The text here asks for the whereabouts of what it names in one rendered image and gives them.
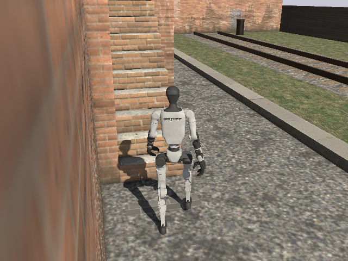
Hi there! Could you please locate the robot left forearm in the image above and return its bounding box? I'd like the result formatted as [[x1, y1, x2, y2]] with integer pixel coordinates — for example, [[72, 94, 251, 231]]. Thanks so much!
[[147, 130, 155, 149]]

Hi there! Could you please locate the robot right thigh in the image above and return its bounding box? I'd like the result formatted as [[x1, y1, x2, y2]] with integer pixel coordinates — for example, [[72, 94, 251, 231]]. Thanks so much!
[[181, 151, 192, 179]]

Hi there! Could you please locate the robot right hand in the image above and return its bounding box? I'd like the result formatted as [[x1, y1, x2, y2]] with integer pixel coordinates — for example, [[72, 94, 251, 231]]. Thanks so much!
[[193, 160, 206, 176]]

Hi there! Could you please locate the robot right forearm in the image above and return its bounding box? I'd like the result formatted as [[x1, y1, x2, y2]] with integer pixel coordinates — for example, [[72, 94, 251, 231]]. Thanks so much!
[[192, 132, 204, 161]]

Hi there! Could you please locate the robot left upper arm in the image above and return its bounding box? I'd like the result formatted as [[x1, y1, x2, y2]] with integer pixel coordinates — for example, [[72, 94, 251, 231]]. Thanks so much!
[[149, 109, 162, 138]]

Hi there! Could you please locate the right robot foot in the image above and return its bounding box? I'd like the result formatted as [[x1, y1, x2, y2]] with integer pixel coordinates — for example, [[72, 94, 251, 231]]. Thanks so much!
[[184, 197, 192, 209]]

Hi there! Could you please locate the robot left hand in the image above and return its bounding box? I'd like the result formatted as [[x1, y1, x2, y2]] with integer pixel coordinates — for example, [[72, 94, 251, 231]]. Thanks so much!
[[147, 146, 159, 156]]

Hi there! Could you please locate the robot right upper arm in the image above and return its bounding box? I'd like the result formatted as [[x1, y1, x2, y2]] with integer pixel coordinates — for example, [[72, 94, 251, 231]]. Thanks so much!
[[184, 109, 197, 141]]

